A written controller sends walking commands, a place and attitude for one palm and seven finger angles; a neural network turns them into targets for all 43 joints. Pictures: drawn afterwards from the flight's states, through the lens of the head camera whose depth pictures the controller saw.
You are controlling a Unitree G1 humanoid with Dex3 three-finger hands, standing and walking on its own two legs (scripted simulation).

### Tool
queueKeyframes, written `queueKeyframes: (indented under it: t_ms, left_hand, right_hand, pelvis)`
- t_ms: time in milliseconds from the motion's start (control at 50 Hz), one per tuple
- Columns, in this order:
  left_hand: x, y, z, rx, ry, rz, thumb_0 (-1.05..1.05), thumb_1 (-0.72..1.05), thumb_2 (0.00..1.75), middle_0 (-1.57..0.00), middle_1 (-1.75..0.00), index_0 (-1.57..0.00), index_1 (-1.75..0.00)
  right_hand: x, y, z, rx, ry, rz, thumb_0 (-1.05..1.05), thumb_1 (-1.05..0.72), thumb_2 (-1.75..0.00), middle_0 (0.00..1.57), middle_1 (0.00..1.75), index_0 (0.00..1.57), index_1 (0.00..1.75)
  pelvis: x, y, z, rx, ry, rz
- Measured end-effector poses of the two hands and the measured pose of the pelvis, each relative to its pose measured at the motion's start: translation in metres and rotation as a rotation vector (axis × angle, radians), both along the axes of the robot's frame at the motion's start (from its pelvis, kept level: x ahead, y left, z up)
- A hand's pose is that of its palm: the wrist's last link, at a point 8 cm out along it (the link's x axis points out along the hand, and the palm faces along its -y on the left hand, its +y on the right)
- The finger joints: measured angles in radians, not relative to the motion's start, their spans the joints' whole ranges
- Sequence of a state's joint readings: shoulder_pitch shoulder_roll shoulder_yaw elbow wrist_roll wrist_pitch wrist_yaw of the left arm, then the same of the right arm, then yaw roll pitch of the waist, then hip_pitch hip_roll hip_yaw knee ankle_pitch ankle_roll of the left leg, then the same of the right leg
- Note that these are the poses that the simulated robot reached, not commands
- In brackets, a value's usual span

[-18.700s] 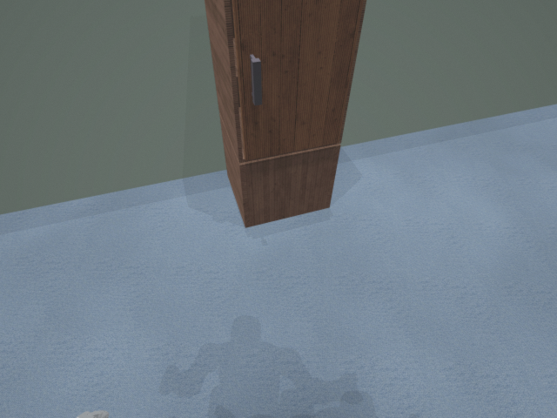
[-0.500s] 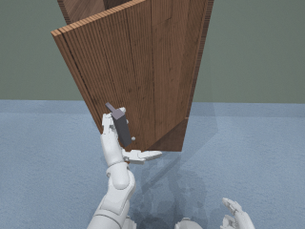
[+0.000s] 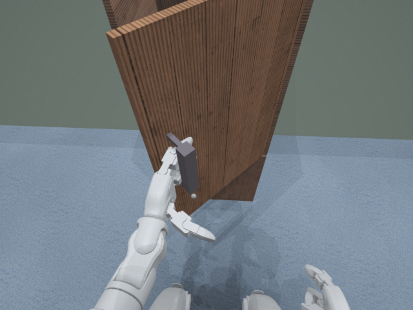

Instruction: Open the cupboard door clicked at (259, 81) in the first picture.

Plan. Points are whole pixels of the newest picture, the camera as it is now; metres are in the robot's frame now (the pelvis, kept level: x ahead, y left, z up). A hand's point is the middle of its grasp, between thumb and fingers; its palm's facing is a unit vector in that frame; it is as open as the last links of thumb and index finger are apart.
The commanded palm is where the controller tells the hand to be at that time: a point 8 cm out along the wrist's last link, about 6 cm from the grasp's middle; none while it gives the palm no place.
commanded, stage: slide the hand sideways off the handle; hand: left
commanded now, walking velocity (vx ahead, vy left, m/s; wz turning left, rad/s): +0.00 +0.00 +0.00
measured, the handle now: (181, 163) +0.38 +0.07 +0.06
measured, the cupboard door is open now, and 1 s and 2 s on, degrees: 45 46 46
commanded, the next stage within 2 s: draw the hand back to the body in 0.96 s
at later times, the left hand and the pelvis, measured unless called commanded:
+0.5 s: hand (176, 219) +0.27 +0.07 +0.05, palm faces -0.07 -1.00 -0.01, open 16.3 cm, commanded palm +0.25 +0.13 +0.05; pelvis +0.02 +0.00 -0.01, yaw -1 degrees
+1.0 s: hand (153, 239) +0.23 +0.11 +0.05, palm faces -0.05 -1.00 -0.04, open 16.3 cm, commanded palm +0.22 +0.16 +0.05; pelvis +0.02 -0.02 -0.02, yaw +0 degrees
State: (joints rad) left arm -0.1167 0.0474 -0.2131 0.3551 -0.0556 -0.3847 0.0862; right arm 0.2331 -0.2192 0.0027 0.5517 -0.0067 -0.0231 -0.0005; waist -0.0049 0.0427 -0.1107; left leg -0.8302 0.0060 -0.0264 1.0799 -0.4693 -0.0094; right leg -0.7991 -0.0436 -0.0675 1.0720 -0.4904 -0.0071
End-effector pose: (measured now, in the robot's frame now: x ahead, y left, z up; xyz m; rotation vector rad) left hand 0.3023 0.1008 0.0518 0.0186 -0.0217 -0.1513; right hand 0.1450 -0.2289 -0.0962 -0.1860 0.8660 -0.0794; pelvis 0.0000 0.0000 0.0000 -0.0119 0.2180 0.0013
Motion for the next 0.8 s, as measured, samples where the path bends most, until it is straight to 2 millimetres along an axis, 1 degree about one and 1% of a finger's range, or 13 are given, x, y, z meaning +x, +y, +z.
queueKeyframes:
  t_ms: [60,100,220,300,440,560,660,800]
  left_hand:
    - [-0.001,-0.002,0.0,-0.033,0.017,0.017,-0.02,-0.5,0.3,-0.18,-0.35,-0.18,-0.36]
    - [-0.003,-0.003,0.0,-0.04,0.018,0.026,-0.02,-0.5,0.3,-0.17,-0.35,-0.18,-0.35]
    - [-0.013,-0.004,-0.001,-0.039,-0.004,0.032,-0.02,-0.5,0.3,-0.16,-0.35,-0.18,-0.32]
    - [-0.026,0.004,-0.002,-0.024,0.005,0.041,-0.02,-0.5,0.3,-0.15,-0.33,-0.17,-0.31]
    - [-0.045,0.021,-0.001,-0.014,0.015,0.08,-0.02,-0.5,0.3,-0.15,-0.31,-0.16,-0.3]
    - [-0.056,0.028,0.001,-0.011,0.021,0.079,-0.02,-0.5,0.3,-0.15,-0.3,-0.15,-0.3]
    - [-0.063,0.035,-0.001,0.001,0.041,0.087,-0.02,-0.5,0.3,-0.15,-0.3,-0.15,-0.3]
    - [-0.076,0.047,0.001,0.012,0.044,0.102,-0.02,-0.5,0.3,-0.15,-0.3,-0.15,-0.3]
  right_hand:
    - [-0.003,0.001,0.004,-0.001,-0.004,-0.009,0.01,-0.91,-0.9,0.2,0.3,0.2,0.3]
    - [-0.004,0.002,0.006,0.0,-0.01,-0.011,0.01,-0.91,-0.9,0.2,0.3,0.2,0.3]
    - [0.003,0.005,0.009,0.008,-0.026,-0.013,0.01,-0.91,-0.9,0.2,0.3,0.2,0.3]
    - [0.013,0.009,0.01,0.013,-0.036,-0.002,0.01,-0.91,-0.9,0.2,0.3,0.2,0.3]
    - [0.037,0.013,0.013,0.018,-0.083,0.027,0.01,-0.91,-0.9,0.2,0.3,0.2,0.3]
    - [0.053,0.012,0.015,0.017,-0.125,0.046,0.01,-0.9,-0.9,0.2,0.3,0.2,0.3]
    - [0.058,0.007,0.016,0.009,-0.141,0.043,0.01,-0.9,-0.9,0.2,0.3,0.2,0.3]
    - [0.055,-0.005,0.015,-0.005,-0.149,0.031,0.01,-0.9,-0.9,0.2,0.3,0.2,0.3]
  pelvis:
    - [0.002,0.004,0.001,0.003,0.004,-0.009]
    - [0.003,0.006,0.001,0.005,0.008,-0.015]
    - [0.01,0.008,-0.001,0.007,0.017,-0.031]
    - [0.014,0.008,-0.002,0.007,0.016,-0.031]
    - [0.019,0.004,-0.004,0.003,0.021,-0.019]
    - [0.022,0.0,-0.007,0.002,0.029,-0.01]
    - [0.024,-0.005,-0.008,0.003,0.033,-0.008]
    - [0.026,-0.012,-0.011,0.003,0.037,-0.003]
